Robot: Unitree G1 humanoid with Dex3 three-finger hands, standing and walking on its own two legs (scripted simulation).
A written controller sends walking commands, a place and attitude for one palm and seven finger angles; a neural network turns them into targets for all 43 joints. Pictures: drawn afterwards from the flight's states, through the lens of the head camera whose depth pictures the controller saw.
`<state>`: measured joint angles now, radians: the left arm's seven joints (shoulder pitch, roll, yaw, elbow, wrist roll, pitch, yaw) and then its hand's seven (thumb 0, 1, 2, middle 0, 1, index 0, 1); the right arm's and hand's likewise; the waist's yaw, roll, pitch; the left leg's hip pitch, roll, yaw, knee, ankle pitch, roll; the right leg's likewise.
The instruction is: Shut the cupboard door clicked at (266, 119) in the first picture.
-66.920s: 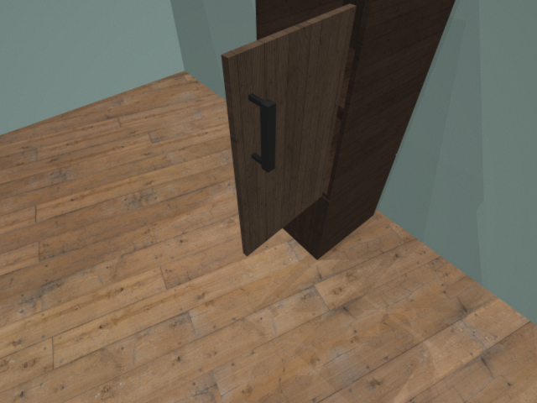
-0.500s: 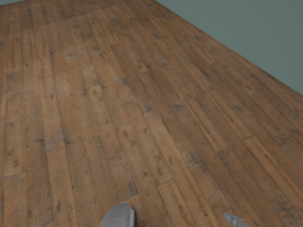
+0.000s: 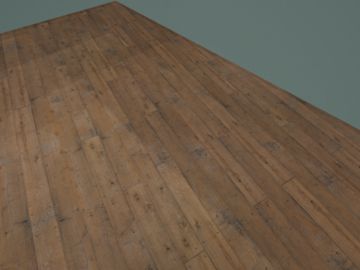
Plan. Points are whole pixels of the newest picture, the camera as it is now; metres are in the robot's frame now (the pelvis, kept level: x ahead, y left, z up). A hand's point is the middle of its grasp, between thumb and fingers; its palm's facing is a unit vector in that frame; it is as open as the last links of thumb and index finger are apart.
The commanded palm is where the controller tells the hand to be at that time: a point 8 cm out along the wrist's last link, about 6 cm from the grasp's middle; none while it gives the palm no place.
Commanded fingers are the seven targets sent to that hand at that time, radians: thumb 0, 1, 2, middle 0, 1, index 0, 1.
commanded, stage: turn to face it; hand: left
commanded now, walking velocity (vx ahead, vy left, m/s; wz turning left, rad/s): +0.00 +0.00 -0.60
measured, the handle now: out of the picture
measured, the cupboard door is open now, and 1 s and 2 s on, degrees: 11 11 11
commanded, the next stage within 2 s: none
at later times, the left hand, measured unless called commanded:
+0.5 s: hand (103, 247) +0.20 +0.22 -0.18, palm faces -0.22 -0.95 -0.21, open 7.4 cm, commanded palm none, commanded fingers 0.00 0.90 0.90 -0.20 -0.30 -0.20 -0.30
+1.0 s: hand (140, 225) +0.25 +0.12 -0.16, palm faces -0.53 -0.82 -0.23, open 7.4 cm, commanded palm none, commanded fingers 0.00 0.90 0.90 -0.20 -0.30 -0.20 -0.30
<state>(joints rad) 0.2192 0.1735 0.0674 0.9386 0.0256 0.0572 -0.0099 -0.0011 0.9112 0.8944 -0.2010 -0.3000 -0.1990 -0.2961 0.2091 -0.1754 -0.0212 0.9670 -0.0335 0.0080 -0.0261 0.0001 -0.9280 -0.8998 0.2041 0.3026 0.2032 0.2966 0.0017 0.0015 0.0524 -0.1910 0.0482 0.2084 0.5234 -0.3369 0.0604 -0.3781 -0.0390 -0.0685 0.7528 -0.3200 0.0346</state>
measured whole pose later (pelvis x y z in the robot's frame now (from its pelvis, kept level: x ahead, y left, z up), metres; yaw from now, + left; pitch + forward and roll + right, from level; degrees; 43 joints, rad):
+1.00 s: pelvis +0.07 +0.01 +0.00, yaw -33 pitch +1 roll +0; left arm 0.20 0.21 0.05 0.88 0.02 0.04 -0.01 0.00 0.91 0.89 -0.21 -0.30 -0.20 -0.30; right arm 0.21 -0.25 -0.06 0.90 -0.02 0.06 0.00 0.01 -0.91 -0.90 0.20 0.30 0.20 0.30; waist -0.02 0.00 0.07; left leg -0.49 0.08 0.04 1.02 -0.41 -0.08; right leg -0.27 0.02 0.01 0.50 -0.24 -0.02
